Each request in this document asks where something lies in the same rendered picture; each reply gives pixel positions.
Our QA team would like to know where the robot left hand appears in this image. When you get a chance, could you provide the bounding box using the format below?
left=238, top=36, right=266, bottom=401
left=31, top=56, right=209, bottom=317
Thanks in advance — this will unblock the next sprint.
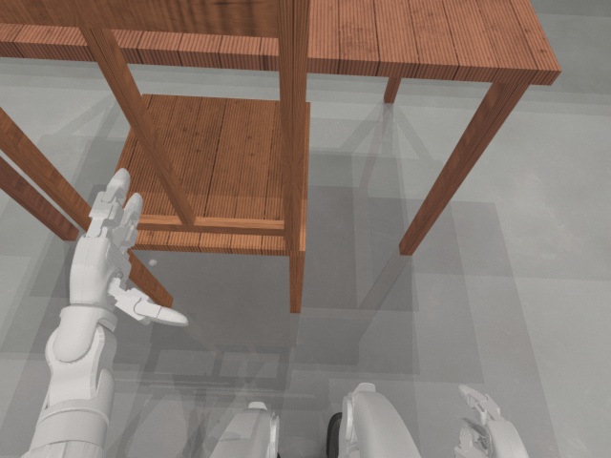
left=70, top=168, right=188, bottom=326

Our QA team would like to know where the left robot thigh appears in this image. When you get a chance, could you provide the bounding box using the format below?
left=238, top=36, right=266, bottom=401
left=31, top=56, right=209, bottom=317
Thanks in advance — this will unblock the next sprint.
left=210, top=408, right=279, bottom=458

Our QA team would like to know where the table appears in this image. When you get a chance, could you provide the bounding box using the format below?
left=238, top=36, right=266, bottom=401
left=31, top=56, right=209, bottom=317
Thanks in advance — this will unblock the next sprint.
left=0, top=0, right=562, bottom=256

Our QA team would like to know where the robot left forearm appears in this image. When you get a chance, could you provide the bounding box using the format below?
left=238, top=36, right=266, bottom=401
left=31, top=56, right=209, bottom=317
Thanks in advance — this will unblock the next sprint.
left=21, top=304, right=118, bottom=458

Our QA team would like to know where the chair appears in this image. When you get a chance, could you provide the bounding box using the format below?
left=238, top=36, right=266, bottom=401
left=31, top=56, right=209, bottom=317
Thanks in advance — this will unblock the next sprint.
left=0, top=0, right=310, bottom=314

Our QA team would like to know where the robot left shin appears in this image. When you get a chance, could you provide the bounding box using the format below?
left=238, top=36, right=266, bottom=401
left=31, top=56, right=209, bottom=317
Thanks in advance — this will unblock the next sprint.
left=248, top=402, right=267, bottom=410

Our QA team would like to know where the robot right hand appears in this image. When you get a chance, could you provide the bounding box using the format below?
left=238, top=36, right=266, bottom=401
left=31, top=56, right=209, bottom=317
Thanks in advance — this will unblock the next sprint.
left=454, top=385, right=529, bottom=458

